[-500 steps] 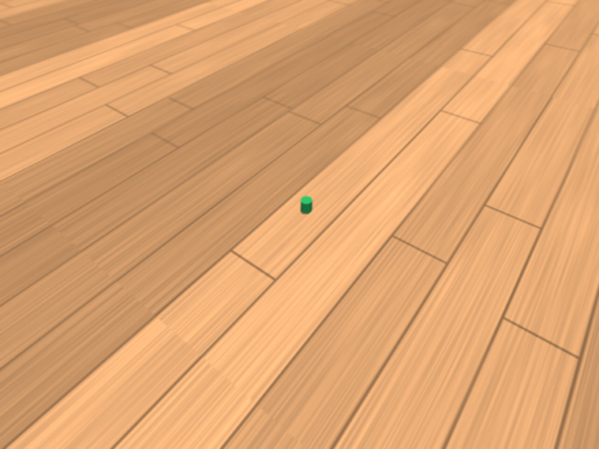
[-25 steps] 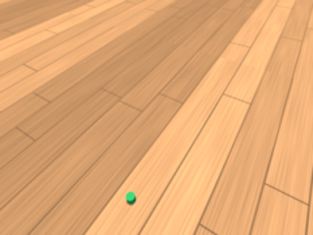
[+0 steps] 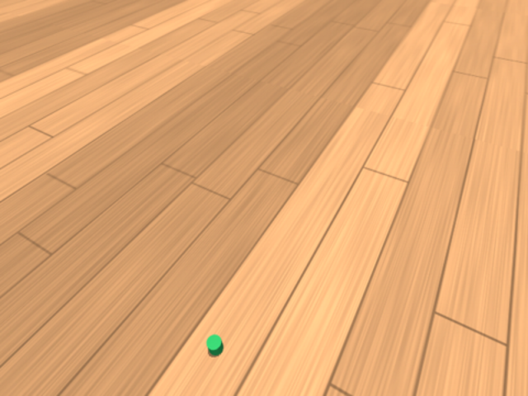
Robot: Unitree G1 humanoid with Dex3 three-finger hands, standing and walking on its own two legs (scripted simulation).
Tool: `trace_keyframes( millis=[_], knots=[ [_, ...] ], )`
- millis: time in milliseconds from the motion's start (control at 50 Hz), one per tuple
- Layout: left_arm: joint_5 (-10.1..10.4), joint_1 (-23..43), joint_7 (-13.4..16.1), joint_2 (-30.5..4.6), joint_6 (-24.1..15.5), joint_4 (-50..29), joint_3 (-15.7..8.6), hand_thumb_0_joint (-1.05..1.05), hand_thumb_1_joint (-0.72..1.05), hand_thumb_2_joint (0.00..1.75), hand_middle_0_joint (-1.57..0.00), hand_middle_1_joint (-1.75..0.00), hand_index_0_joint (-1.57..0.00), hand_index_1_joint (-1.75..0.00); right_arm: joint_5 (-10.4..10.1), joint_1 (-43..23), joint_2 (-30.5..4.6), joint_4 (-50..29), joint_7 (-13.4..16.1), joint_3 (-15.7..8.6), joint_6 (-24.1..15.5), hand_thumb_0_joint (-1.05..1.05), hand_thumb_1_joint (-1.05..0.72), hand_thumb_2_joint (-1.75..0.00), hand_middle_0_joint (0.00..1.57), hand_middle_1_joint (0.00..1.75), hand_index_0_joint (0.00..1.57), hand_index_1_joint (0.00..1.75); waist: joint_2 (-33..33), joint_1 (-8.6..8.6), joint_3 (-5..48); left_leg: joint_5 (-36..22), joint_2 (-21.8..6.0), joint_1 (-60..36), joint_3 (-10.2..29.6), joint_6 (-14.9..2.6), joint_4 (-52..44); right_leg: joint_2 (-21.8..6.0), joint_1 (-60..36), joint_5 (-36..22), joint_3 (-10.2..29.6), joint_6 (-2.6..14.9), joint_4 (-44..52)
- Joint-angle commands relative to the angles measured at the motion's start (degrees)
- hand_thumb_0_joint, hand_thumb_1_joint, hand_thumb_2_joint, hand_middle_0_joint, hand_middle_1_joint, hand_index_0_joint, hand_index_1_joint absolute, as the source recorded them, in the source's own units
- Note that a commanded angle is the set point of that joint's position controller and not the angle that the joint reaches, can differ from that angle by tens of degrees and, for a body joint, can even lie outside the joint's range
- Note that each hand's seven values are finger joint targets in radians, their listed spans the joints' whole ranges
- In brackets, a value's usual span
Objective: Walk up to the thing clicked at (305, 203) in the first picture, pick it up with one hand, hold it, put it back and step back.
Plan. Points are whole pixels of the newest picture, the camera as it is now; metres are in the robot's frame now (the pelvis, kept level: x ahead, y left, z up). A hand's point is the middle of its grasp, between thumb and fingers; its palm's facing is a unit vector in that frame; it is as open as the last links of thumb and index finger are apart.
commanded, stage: stand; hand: left
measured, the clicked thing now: (215, 345) +0.45 +0.23 -0.75
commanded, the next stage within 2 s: none
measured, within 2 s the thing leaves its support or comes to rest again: neither
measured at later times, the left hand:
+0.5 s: hand out of the picture +0.09 +0.24 -0.15, palm faces -0.04 -0.94 -0.34, open 7.4 cm
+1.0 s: hand out of the picture +0.10 +0.24 -0.15, palm faces -0.03 -0.94 -0.34, open 7.4 cm
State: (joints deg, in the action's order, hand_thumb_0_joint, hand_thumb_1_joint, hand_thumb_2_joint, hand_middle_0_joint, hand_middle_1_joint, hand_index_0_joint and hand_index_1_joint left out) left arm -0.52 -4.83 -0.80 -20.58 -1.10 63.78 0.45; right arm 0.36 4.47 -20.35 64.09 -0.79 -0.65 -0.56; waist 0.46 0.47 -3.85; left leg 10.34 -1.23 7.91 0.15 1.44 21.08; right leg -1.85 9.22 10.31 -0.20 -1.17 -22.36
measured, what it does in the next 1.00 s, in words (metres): stands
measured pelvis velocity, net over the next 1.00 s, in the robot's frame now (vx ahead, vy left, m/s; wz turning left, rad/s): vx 0.02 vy -0.01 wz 0.00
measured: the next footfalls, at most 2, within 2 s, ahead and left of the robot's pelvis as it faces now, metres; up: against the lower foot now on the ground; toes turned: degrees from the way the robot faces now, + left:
none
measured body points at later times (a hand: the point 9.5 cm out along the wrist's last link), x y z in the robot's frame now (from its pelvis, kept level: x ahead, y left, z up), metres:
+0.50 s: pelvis +0.01 -0.01 +0.00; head +0.02 -0.01 +0.45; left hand +0.10 +0.29 -0.13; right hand +0.08 -0.31 -0.13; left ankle +0.02 +0.14 -0.74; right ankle +0.02 -0.13 -0.74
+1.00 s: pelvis +0.02 -0.01 +0.00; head +0.03 -0.01 +0.45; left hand +0.10 +0.29 -0.13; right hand +0.10 -0.31 -0.13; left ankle +0.02 +0.14 -0.74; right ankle +0.02 -0.13 -0.74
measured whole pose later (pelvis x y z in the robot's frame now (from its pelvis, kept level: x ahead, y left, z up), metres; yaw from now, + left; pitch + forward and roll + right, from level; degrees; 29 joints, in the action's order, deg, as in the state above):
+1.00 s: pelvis +0.02 -0.01 +0.00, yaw +0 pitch -2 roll +0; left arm -0.5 -5.1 -0.6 -20.1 -0.4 65.2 -0.1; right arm 0.5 4.9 -20.1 65.4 -0.4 0.3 -0.4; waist -0.2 0.3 -2.8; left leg 10.2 -2.7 6.0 0.3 2.6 17.8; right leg -0.4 7.4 10.1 -0.6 -0.1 -19.2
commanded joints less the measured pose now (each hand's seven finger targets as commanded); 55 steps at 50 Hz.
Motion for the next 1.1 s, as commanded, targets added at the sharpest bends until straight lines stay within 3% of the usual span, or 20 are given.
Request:
trace_keyframes(
  millis=[0, 20, 100, 260, 400, 460, 540, 740, 880, 1080],
  knots=[
    [0.18, 2.74, 0.83, -12.56, -1.52, -2.9, -2.74, 0.0, 0.9, 0.9, -0.2, -0.3, -0.2, -0.3, -0.05, -3.78, -11.56, -2.88, 0.32, -2.56, -1.29, 0.0, -0.9, -0.9, 0.2, 0.3, 0.2, 0.3, 0.08, -0.35, 4.5, -0.89, -5.36, -0.2, 5.06, -2.05, -4.75, -5.88, -0.87, 0.71, 6.23, 2.31, 6.42],
    [0.17, 2.82, 0.88, -12.88, -1.58, -2.78, -2.86, 0.0, 0.9, 0.9, -0.2, -0.3, -0.2, -0.3, 0.03, -3.76, -11.29, -2.74, 0.35, -2.61, -1.35, 0.0, -0.9, -0.9, 0.2, 0.3, 0.2, 0.3, 0.52, -0.21, 5.64, -2.73, -5.57, -1.47, 4.87, -1.94, -4.7, -5.93, -1.14, -1.43, 6.11, 2.47, 6.0],
    [0.13, 2.69, 0.92, -12.77, -1.36, -2.52, -2.81, 0.0, 0.9, 0.9, -0.2, -0.3, -0.2, -0.3, 0.18, -3.57, -11.45, -2.13, 0.29, -2.53, -1.16, 0.0, -0.9, -0.9, 0.2, 0.3, 0.2, 0.3, 0.39, -0.4, 4.37, -0.39, -5.43, -0.64, 4.77, -1.83, -5.23, -5.72, 0.02, 2.51, 6.39, 2.31, 7.33],
    [0.24, 2.45, 1.02, -12.54, -1.21, -2.3, -2.84, 0.0, 0.9, 0.9, -0.2, -0.3, -0.2, -0.3, 0.22, -2.46, -11.72, -1.39, 0.6, -2.42, -1.15, 0.0, -0.9, -0.9, 0.2, 0.3, 0.2, 0.3, -0.31, -0.2, 6.15, -4.35, -6.07, -1.37, 4.41, -1.69, -5.06, -5.61, -1.87, -4.74, 5.77, 2.38, 5.72],
    [0.29, 1.92, 1.0, -12.41, -0.89, -2.13, -2.87, 0.0, 0.9, 0.9, -0.2, -0.3, -0.2, -0.3, 0.21, -2.19, -11.34, -1.27, 0.68, -2.08, -0.98, 0.0, -0.9, -0.9, 0.2, 0.3, 0.2, 0.3, -0.41, -0.48, 4.64, -2.66, -5.96, -0.31, 4.26, -1.53, -5.66, -5.25, -1.18, -2.27, 5.68, 2.27, 6.26],
    [0.24, 1.79, 1.08, -12.31, -1.2, -2.2, -2.86, 0.0, 0.9, 0.9, -0.2, -0.3, -0.2, -0.3, 0.12, -1.81, -11.28, -1.57, 0.64, -2.08, -1.03, 0.0, -0.9, -0.9, 0.2, 0.3, 0.2, 0.3, 0.24, -0.09, 6.27, -6.25, -6.29, -1.71, 4.12, -1.76, -4.87, -5.53, -2.53, -7.29, 5.47, 2.17, 5.75],
    [0.42, 2.12, 1.05, -12.27, -0.99, -2.22, -3.04, 0.0, 0.9, 0.9, -0.2, -0.3, -0.2, -0.3, 0.11, -1.87, -11.51, -1.52, 0.75, -1.92, -1.01, 0.0, -0.9, -0.9, 0.2, 0.3, 0.2, 0.3, -0.89, -0.16, 5.44, -4.64, -6.09, -1.16, 3.92, -1.56, -5.38, -5.31, -2.2, -5.8, 5.35, 2.11, 6.03],
    [0.16, 1.88, 1.02, -11.99, -0.97, -2.29, -3.1, 0.0, 0.9, 0.9, -0.2, -0.3, -0.2, -0.3, 0.02, -2.19, -11.75, -1.96, 0.98, -1.82, -1.22, 0.0, -0.9, -0.9, 0.2, 0.3, 0.2, 0.3, -0.67, -0.22, 7.01, -10.24, -6.69, -3.21, 3.63, -1.4, -4.76, -5.44, -3.76, -11.21, 4.75, 2.05, 5.31],
    [0.22, 1.97, 1.05, -12.13, -0.81, -1.99, -3.03, 0.0, 0.9, 0.9, -0.2, -0.3, -0.2, -0.3, -0.01, -2.21, -11.54, -1.86, 0.95, -1.58, -0.92, 0.0, -0.9, -0.9, 0.2, 0.3, 0.2, 0.3, 0.16, -0.2, 5.26, -6.09, -6.52, -2.63, 3.69, -1.52, -5.2, -5.27, -2.25, -6.5, 5.04, 1.93, 6.68],
    [0.21, 1.73, 1.1, -12.34, -0.87, -2.05, -3.07, 0.0, 0.9, 0.9, -0.2, -0.3, -0.2, -0.3, -0.02, -1.72, -11.39, -1.97, 0.99, -1.38, -1.06, 0.0, -0.9, -0.9, 0.2, 0.3, 0.2, 0.3, 0.02, -0.26, 6.25, -8.92, -6.61, -3.01, 3.67, -1.55, -5.3, -5.36, -3.52, -9.86, 4.62, 2.11, 6.01]
  ],
)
